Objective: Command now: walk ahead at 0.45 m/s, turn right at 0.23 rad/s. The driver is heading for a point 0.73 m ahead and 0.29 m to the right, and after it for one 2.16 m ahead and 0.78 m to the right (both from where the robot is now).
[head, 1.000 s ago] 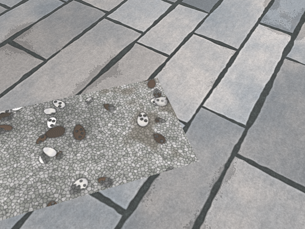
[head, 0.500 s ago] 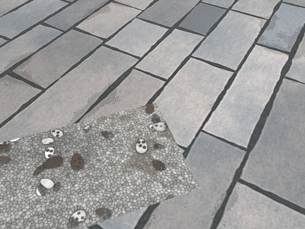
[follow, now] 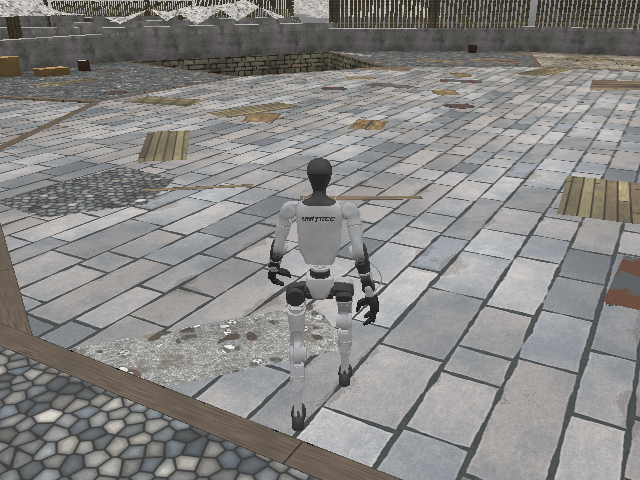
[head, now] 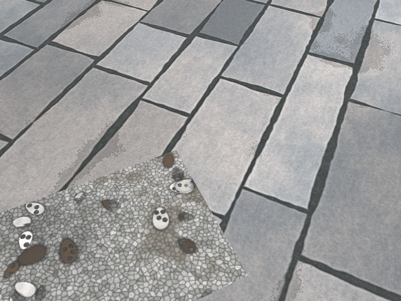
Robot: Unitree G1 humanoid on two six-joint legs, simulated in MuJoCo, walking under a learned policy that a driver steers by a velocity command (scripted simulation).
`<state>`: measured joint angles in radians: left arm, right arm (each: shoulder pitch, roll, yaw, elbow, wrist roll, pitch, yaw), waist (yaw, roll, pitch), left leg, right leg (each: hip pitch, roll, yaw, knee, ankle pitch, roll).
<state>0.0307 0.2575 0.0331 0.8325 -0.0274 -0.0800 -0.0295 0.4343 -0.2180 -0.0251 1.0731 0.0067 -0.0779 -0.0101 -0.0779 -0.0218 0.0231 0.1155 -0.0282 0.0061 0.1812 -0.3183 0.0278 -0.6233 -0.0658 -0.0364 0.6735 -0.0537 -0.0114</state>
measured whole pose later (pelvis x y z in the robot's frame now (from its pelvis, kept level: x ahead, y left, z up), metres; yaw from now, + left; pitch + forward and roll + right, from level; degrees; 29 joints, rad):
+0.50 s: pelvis +0.27 -0.06 +0.01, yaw -14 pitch +1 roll +0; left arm 0.35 0.27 0.06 0.86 -0.02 -0.06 0.01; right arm 0.02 -0.29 -0.05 0.82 0.00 -0.11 -0.01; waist 0.08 0.03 0.02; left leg -0.63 0.07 -0.12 0.57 0.08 -0.05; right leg -0.11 0.12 0.14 0.32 -0.22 -0.09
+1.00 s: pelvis +0.54 -0.10 +0.00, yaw -33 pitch +2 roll +2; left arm 0.13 0.30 0.07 0.67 -0.02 -0.03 -0.03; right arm 0.32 -0.29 -0.07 0.90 0.00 -0.09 0.00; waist -0.09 -0.04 0.04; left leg 0.02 -0.02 0.17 0.22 -0.26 0.01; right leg -0.70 -0.10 0.03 0.77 -0.02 -0.01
